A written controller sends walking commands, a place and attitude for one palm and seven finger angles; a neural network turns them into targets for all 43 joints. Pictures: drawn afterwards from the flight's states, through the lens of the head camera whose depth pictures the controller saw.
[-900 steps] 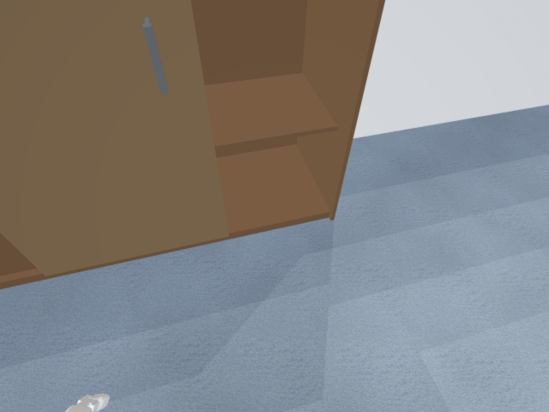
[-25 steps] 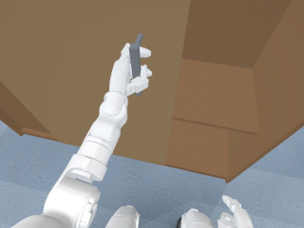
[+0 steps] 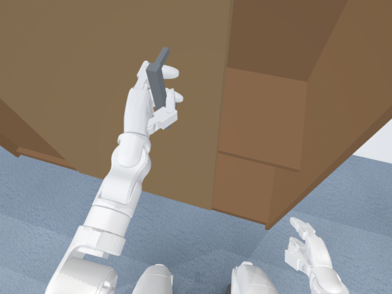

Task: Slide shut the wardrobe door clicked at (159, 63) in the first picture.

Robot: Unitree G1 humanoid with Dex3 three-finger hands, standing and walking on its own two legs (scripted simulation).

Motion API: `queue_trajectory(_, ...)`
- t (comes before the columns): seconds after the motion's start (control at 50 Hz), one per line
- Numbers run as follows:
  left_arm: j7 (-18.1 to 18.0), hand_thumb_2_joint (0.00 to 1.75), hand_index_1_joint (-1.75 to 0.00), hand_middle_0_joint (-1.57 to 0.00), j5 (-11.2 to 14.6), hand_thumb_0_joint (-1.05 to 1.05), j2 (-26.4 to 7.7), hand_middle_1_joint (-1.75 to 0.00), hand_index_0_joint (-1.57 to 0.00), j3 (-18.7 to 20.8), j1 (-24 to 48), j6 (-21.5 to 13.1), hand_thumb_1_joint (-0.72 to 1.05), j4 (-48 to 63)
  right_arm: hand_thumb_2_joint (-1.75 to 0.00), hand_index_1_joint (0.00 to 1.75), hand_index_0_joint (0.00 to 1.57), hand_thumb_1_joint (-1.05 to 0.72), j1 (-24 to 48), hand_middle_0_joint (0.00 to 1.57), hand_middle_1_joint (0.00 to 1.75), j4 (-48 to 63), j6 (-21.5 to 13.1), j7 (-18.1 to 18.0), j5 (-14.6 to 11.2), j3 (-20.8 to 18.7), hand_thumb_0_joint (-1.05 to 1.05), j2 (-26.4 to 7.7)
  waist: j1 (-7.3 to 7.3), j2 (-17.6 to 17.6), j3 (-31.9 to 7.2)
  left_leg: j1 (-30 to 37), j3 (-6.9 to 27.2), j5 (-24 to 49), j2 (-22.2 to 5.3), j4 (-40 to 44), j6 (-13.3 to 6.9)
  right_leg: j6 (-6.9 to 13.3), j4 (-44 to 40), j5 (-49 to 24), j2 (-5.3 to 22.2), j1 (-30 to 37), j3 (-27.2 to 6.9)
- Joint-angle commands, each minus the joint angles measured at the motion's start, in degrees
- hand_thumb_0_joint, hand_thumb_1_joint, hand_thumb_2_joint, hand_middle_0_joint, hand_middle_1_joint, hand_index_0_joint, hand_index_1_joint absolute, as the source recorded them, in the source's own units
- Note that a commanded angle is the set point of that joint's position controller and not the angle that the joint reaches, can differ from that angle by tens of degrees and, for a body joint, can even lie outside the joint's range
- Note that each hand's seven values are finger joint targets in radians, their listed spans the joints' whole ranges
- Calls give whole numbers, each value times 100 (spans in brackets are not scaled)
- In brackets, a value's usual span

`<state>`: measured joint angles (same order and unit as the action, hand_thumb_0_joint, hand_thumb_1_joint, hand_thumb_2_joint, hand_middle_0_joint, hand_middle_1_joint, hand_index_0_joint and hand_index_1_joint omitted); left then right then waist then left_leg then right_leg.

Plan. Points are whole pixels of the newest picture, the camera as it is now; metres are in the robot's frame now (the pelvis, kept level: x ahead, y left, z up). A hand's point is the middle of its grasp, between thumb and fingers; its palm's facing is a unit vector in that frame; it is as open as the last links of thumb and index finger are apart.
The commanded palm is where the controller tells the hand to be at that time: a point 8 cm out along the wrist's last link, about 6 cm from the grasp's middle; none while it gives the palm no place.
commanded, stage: step sideways, sliding the door along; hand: left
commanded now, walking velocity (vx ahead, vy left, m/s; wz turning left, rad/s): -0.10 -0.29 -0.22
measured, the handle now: (165, 92) +0.44 +0.13 +0.12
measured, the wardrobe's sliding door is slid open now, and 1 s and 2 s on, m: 0.27 0.00 0.00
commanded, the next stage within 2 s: stop walking and hold the door there in 1.12 s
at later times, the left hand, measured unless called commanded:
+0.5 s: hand (284, 140) +0.36 -0.09 +0.12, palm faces -0.11 -0.99 -0.13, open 5.8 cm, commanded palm +0.34 -0.09 +0.13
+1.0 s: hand (333, 145) +0.36 -0.16 +0.13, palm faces +0.13 -0.99 -0.11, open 6.0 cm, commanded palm +0.32 -0.19 +0.13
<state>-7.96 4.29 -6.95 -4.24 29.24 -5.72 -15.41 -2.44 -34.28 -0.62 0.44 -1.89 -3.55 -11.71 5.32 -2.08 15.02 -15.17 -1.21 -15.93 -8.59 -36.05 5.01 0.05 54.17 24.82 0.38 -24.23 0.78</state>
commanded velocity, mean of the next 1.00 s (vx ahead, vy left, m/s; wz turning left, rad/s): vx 0.07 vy -0.30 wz -0.15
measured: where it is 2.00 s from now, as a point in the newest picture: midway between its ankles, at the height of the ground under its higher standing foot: outside the picture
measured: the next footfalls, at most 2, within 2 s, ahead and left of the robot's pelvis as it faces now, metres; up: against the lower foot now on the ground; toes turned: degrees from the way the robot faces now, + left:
left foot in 0.26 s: +0.05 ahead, +0.09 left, +0.00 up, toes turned +8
right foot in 0.48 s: +0.05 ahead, -0.26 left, +0.00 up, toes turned -4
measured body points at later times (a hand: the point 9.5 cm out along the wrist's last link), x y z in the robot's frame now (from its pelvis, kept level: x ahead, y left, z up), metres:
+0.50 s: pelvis -0.01 -0.14 -0.01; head +0.06 -0.16 +0.43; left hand +0.36 -0.04 +0.13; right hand +0.19 -0.34 -0.13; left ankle +0.01 +0.08 -0.72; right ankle +0.01 -0.26 -0.72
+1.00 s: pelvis -0.06 -0.27 +0.00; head -0.01 -0.30 +0.44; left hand +0.34 -0.11 +0.14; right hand +0.08 -0.50 -0.14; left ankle -0.04 -0.09 -0.68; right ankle -0.05 -0.39 -0.72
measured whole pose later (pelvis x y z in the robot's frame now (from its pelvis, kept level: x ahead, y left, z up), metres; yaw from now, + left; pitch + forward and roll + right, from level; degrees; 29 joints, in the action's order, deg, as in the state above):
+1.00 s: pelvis -0.06 -0.27 +0.00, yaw -4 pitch -4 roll +0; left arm -11.3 5.6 -8.2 1.0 34.0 -4.4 -28.4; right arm -8.4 -40.6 0.8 -1.3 -3.2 -1.6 -12.2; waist 4.5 -4.3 10.1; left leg -23.2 1.0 -28.9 -7.5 -56.3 2.1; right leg 1.3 41.7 20.4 1.2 -17.7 3.4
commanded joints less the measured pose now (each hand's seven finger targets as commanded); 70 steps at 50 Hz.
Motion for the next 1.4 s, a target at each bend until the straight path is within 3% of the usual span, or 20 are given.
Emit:
queue_trajectory(0.0, 557, 90, -140, -45, -275, 0, 853, -140, -45, -1454, 2549, -714, 90, 2035, -90, 30, 20, -90, 179, 20, 30, 889, -182, 161, -78, -158, 0, -696, -788, -1227, -2894, 1686, 306, 3625, -1552, 449, -1150, 65, -644, 72, 156, 465, -163)
queue_trajectory(0.06, 573, 90, -140, -45, -408, 0, 768, -140, -45, -1478, 2436, -657, 90, 2217, -90, 30, 20, -90, 138, 20, 30, 1039, -167, 71, -215, -46, 0, -490, -749, 320, -3128, 1072, -256, 1703, -551, -673, -572, 93, -2671, -2555, 208, 1748, -124)
queue_trajectory(0.12, 480, 90, -140, -45, -407, 0, 541, -140, -45, -1265, 1583, -560, 90, 1772, -90, 30, 20, -90, 56, 20, 30, 839, -271, -113, -131, -64, 0, -347, -685, 2381, -3077, -598, -107, -1643, 495, -1943, -306, 858, -2592, -6252, 1243, 2358, -1937)
queue_trajectory(0.2, 406, 90, -140, -45, -325, 0, 973, -140, -45, -1642, 2044, -815, 90, 2493, -90, 30, 20, -90, 82, 20, 30, 592, -400, -195, 0, -17, 0, -279, -916, 1164, -3360, 361, -427, 105, 248, 771, -356, 729, -1539, -6499, 990, 2425, -1107)
queue_trajectory(0.26, 644, 90, -140, -45, -219, 0, 1283, -140, -45, -1916, 1982, -844, 90, 2376, -90, 30, 20, -90, 91, 20, 30, 961, -247, 3, 27, -263, 0, -778, -743, -507, -3543, 2676, 1253, 4529, -2266, 1084, -1633, -31, 513, 267, 35, -330, -524)
queue_trajectory(0.42, 596, 90, -140, -45, -359, 0, 1033, -140, -45, -1676, 2372, -619, 90, 1922, -90, 30, 20, -90, 257, 20, 30, 1046, 4, 29, -124, -32, 0, -553, -757, -522, -2949, 874, -233, 1822, -1266, 63, -819, 11, -1739, -1071, 32, 1424, 211)
queue_trajectory(0.5, 410, 90, -140, -45, -374, 0, 489, -140, -45, -1206, 1880, -481, 90, 1457, -90, 30, 20, -90, 125, 20, 30, 688, -121, -217, -50, -45, 0, -274, -680, 2524, -2970, -784, -230, -1814, 469, -2106, -275, 1067, -2691, -5620, 1344, 2089, -2139)
queue_trajectory(0.58, 335, 90, -140, -45, -377, 0, 85, -140, -45, -750, 2301, -717, 90, 1798, -90, 30, 20, -90, 50, 20, 30, 369, -136, -316, 101, -32, 0, -300, -833, 1521, -3356, -196, -483, -680, 396, 255, -264, 976, -1757, -6320, 1091, 2518, -1354)
queue_trajectory(0.62, 452, 90, -140, -45, -255, 0, 121, -140, -45, -791, 2345, -806, 90, 1607, -90, 30, 20, -90, -127, 20, 30, 369, -49, -383, 156, -132, 0, -461, -974, 438, -3467, 1993, -187, 1915, -450, 1696, -592, 378, -764, -4167, 582, 793, -794)
queue_trajectory(0.64, 552, 90, -140, -45, -171, 0, 253, -140, -45, -831, 2270, -802, 90, 1500, -90, 30, 20, -90, -23, 20, 30, 525, -45, -335, 184, -243, 0, -667, -828, -881, -3415, 2713, 1140, 3984, -2000, 1570, -1357, -64, 228, -1197, 49, -489, -326)
queue_trajectory(0.68, 734, 90, -140, -45, -215, 0, 860, -140, -45, -1292, 2502, -804, 90, 1493, -90, 30, 20, -90, 247, 20, 30, 754, -20, -125, 97, 1, 0, -480, -728, -869, -3111, 2245, 1730, 3336, -2473, 1349, -1950, -100, 931, 428, 186, -921, -753)
queue_trajectory(0.84, 549, 90, -140, -45, -198, 0, 1323, -140, -45, -1612, 3310, -463, 90, 653, -90, 30, 20, -90, -57, 20, 30, 861, -29, -92, -303, 102, 0, -492, -755, -692, -2911, 586, -489, -164, -809, -17, -811, 33, -2130, -802, -133, 1522, 404)
queue_trajectory(0.9, 326, 90, -140, -45, -254, 0, 601, -140, -45, -1063, 3108, -313, 90, -83, -90, 30, 20, -90, -122, 20, 30, 578, -94, -249, -206, 41, 0, -322, -682, 2654, -2447, -915, -387, -1952, 642, -2482, -327, 940, -3821, -749, 1218, 1114, -2219)
queue_trajectory(1.0, 284, 90, -140, -45, -205, 0, 647, -140, -45, -1055, 3433, -656, 90, 566, -90, 30, 20, -90, -454, 20, 30, 65, -147, -264, -18, 40, 0, -483, -1046, 831, -2989, 770, -427, 540, 406, 1216, -426, 822, -1036, -3848, 815, 1432, -694)
queue_trajectory(1.04, 460, 90, -140, -45, 31, 0, 632, -140, -45, -1131, 3213, -748, 90, 1016, -90, 30, 20, -90, -310, 20, 30, 443, -165, -176, -8, -175, 0, -901, -798, -1472, -3203, 2979, 2207, 3435, -2133, 1425, -1522, 71, 967, 310, 32, -1136, -250)
queue_trajectory(1.2, 567, 90, -140, -45, -65, 0, 70, -140, -45, -618, 3122, -662, 90, 848, -90, 30, 20, -90, -402, 20, 30, 529, -261, -34, -172, -135, 0, -910, -785, -1243, -2820, 1771, 25, 2565, -1431, 1143, -1247, -12, -563, -282, 148, 270, 150)
queue_trajectory(1.22, 192, 90, -140, -45, -297, 0, -3546, -140, -45, 2856, 2087, -560, 90, -823, -90, 30, 20, -90, -804, 20, 30, 26, -109, -138, -118, -245, 0, -1333, -554, -1565, -2960, 1659, -486, 2376, -1216, 1039, -1064, -136, -653, -313, -135, 408, 460)
queue_trajectory(1.28, 396, 90, -140, -45, -392, 0, -2636, -140, -45, 1821, 2080, -627, 90, -315, -90, 30, 20, -90, -668, 20, 30, 311, -312, -160, -181, -85, 0, -957, -531, -175, -2775, 294, -1011, 601, 1, -1186, -524, 41, -3020, -1772, -67, 2029, 110)
queue_trajectory(1.32, 323, 90, -140, -45, -367, 0, -3560, -140, -45, 2667, 1403, -512, 90, -810, -90, 30, 20, -90, -241, 20, 30, 345, -413, -238, -149, -5, 0, -738, -370, 2159, -2623, -1458, -222, -2035, 672, -3003, -352, 886, -3846, -2955, 1880, 2196, -2837)
queue_trajectory(1.38, 257, 90, -140, -45, -256, 0, -3297, -140, -45, 2633, 1571, -510, 90, -160, -90, 30, 20, -90, -270, 20, 30, 46, -589, -359, -147, 65, 0, -866, -533, 1628, -2973, -968, 253, -1492, 561, -2037, -442, 943, -3269, -2627, 1754, 2178, -2372)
